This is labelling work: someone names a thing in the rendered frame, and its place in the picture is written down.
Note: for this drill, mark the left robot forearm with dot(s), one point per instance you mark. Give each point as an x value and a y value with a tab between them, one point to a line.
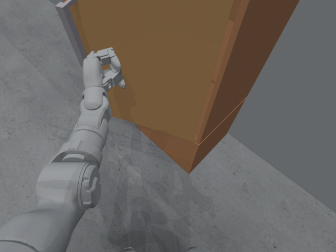
89	135

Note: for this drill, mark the robot left hand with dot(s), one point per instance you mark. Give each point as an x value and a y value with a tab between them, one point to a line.
93	74

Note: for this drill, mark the handle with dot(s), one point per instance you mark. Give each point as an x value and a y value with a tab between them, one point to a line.
71	30

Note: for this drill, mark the robot left upper arm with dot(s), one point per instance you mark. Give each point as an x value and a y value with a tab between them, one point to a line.
65	191

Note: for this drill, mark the cupboard door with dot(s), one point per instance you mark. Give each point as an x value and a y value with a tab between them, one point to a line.
167	50

